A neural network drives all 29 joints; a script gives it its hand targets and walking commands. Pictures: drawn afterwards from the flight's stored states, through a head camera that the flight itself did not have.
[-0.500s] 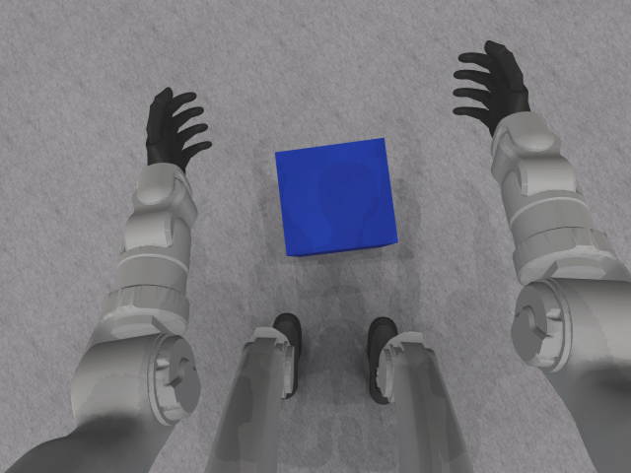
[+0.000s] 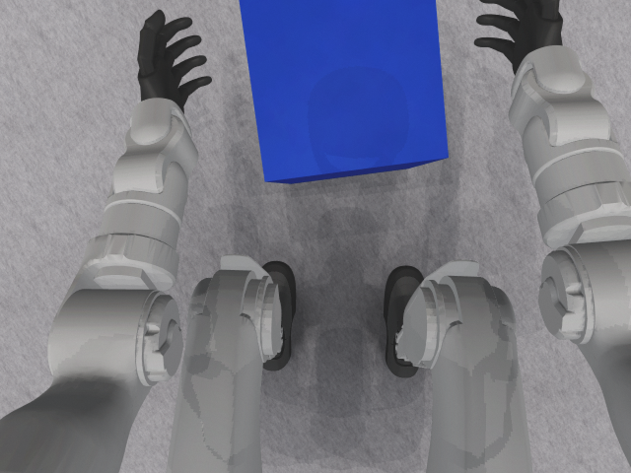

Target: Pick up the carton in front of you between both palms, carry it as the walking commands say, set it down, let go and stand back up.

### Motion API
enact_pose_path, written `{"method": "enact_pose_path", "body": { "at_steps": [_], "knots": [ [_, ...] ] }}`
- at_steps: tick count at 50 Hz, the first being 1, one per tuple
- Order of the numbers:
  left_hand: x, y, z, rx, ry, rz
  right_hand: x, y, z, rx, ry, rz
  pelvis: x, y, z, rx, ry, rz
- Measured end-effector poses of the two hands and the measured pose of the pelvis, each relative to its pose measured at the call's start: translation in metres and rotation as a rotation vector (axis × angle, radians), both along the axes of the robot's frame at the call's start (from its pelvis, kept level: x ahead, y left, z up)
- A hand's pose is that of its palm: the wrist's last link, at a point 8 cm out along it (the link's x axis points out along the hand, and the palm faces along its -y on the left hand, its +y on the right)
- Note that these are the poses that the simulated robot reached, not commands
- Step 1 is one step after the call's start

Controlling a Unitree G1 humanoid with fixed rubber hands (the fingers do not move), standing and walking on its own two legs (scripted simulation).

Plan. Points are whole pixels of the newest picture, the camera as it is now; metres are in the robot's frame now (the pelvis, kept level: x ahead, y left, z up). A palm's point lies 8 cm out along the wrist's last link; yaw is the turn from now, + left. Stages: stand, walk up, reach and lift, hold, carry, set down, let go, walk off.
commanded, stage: reach and lift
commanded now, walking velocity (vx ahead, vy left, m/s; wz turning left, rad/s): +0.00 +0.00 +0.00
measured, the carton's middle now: (343, 104) +0.52 -0.01 -0.31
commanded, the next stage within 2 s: none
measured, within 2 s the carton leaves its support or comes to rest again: leaves its support in 1.12 s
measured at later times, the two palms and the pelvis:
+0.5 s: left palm (190, 99) +0.51 +0.19 -0.23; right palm (477, 72) +0.54 -0.17 -0.24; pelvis +0.00 +0.00 -0.07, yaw +1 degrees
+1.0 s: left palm (218, 90) +0.52 +0.15 -0.23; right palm (465, 67) +0.54 -0.15 -0.23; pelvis -0.01 +0.00 -0.06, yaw +0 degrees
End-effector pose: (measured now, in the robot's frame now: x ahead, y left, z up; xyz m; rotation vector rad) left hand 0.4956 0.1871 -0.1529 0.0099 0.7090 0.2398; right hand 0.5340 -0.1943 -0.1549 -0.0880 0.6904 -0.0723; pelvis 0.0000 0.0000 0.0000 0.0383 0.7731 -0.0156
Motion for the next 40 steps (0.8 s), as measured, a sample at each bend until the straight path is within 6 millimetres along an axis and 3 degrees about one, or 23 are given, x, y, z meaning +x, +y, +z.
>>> {"method": "enact_pose_path", "body": {
  "at_steps": [11,17,33,40],
  "knots": [
    [0.005,-0.004,-0.070,0.007,0.065,-0.017,0.001,0.009,-0.072,0.006,0.055,-0.007,-0.013,0.000,-0.050,0.001,-0.112,0.004],
    [0.015,0.004,-0.086,0.014,0.050,-0.009,0.002,0.014,-0.098,0.008,0.041,0.009,-0.009,0.000,-0.063,0.000,-0.131,0.011],
    [0.010,-0.007,-0.077,-0.010,0.043,-0.036,0.001,0.027,-0.079,0.013,0.039,0.027,-0.003,0.001,-0.058,-0.009,-0.099,0.017],
    [0.020,-0.033,-0.074,-0.039,0.027,-0.085,0.002,0.042,-0.079,0.027,0.031,0.044,-0.007,0.002,-0.056,-0.012,-0.100,0.018]
  ]
}}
